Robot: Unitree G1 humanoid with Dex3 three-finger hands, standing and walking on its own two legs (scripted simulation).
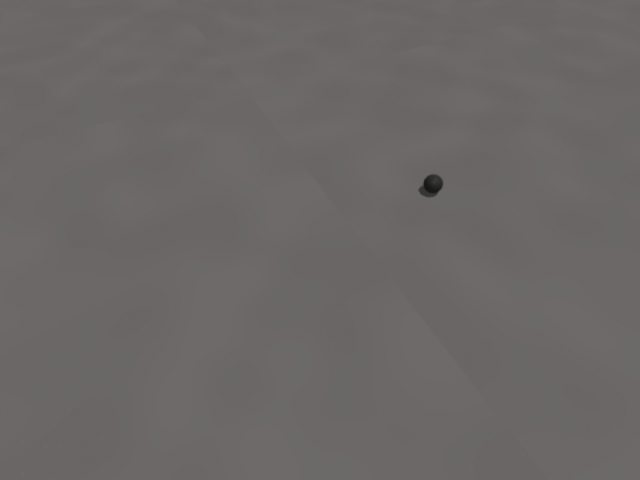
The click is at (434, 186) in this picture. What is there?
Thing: free ball
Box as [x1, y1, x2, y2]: [424, 174, 442, 192]
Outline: 432,174 425,178 424,187 429,192 436,192 440,189 442,181 439,176
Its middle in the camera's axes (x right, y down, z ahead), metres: +0.53 -0.25 +1.85
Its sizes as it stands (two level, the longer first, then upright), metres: 0.088 0.088 0.088
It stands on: the floor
